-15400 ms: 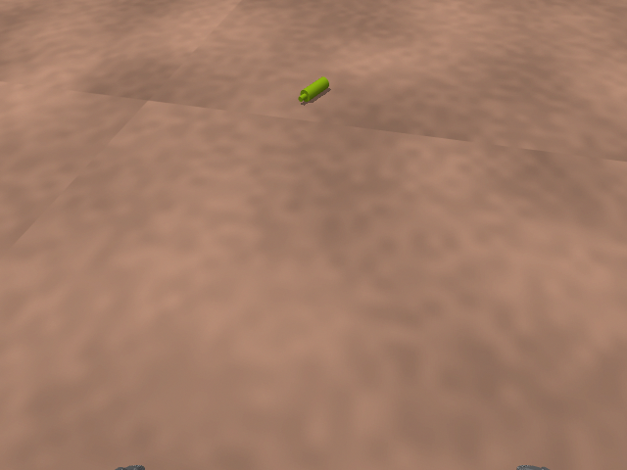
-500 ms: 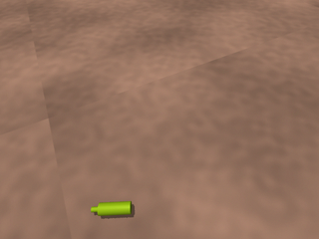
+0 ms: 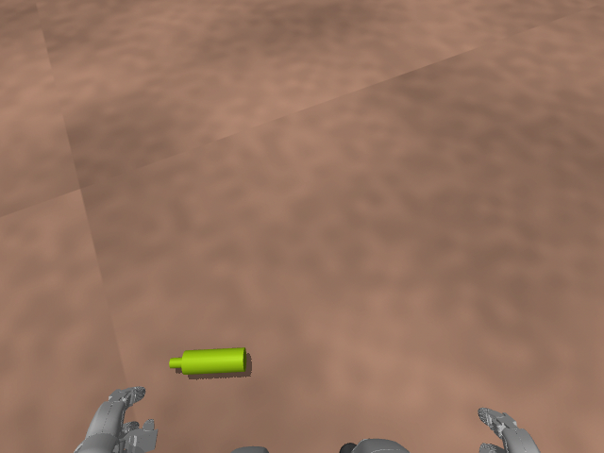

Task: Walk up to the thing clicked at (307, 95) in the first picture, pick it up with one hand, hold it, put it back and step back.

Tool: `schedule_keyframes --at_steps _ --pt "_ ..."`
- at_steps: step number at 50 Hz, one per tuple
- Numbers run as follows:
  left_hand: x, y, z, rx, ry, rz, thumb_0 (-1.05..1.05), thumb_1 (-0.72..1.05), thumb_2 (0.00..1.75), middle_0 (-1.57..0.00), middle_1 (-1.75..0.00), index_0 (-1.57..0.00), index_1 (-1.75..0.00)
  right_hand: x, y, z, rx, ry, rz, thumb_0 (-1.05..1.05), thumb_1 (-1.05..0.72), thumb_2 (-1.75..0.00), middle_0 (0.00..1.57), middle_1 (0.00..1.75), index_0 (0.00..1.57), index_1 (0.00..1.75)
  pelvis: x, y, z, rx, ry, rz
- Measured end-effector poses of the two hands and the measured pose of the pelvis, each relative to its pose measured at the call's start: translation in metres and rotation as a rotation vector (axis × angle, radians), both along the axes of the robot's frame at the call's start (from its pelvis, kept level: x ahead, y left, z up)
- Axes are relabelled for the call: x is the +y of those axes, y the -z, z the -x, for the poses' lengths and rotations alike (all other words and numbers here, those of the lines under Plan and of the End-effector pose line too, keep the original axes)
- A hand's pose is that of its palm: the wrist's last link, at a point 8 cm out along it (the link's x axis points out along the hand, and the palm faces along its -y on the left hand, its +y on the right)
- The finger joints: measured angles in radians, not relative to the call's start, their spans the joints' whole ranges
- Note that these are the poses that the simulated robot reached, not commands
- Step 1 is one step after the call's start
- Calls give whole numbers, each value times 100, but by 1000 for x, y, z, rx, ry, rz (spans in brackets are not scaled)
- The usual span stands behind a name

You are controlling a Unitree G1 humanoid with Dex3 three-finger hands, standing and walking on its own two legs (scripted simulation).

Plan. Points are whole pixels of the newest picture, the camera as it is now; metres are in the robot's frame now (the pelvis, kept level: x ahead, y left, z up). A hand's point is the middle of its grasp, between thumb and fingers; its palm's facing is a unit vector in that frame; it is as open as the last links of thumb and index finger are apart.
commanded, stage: rise first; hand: left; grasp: from above
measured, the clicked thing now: (207, 361) +0.39 +0.32 -0.73
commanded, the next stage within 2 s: none
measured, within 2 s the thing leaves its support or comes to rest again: neither
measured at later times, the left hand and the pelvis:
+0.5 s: hand (145, 452) +0.13 +0.28 -0.22, palm faces -0.18 -0.86 -0.48, open 13.9 cm; pelvis -0.01 +0.02 -0.08, yaw -1 degrees
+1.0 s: hand (163, 413) +0.21 +0.32 -0.39, palm faces -0.45 -0.51 -0.73, open 14.1 cm; pelvis -0.05 +0.01 -0.25, yaw -1 degrees
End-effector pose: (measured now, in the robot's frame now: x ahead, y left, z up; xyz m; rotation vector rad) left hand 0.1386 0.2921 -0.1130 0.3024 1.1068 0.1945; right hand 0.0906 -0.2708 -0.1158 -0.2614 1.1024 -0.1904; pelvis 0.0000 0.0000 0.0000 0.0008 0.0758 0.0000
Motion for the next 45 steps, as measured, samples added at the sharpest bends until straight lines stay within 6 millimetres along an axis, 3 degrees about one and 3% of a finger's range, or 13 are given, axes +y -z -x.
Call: schedule_keyframes --at_steps 6,13,18,31,35,40,45 --pt "8 9 -19 -18 72 -48 0 31 98 -6 -84 -8 -83 17 10 0 -48 20 -36 0 -91 -90 20 30 20 30 4 15 1 62 8 3" --pt "15 30 -4 46 93 -89 0 -16 97 -5 -101 -7 -100 27 21 -15 -128 3 -40 0 -89 -90 21 30 20 30 13 35 2 118 10 12" --pt "19 50 5 35 125 -111 0 -36 96 -5 -106 -8 -104 30 32 -33 -186 -33 -14 1 -89 -89 21 30 20 30 16 56 4 169 7 17" --pt "25 77 7 20 222 -193 0 -54 98 -7 -107 -8 -106 45 65 -72 -294 -102 -11 1 -92 -90 20 30 20 30 20 100 6 272 0 32" --pt "29 96 0 36 273 -228 0 -55 98 -8 -106 -8 -106 46 82 -78 -314 -125 -16 1 -93 -90 21 30 20 30 19 117 11 312 -3 32" --pt "39 135 -18 27 379 -297 0 -54 98 -7 -105 -8 -105 39 119 -79 -312 -161 -9 1 -91 -90 21 30 20 30 16 153 20 384 -6 29" --pt "43 183 -46 -37 533 -373 0 -53 98 -7 -106 -8 -106 26 176 -73 -263 -185 6 0 -90 -90 21 30 20 30 14 203 31 461 -4 29"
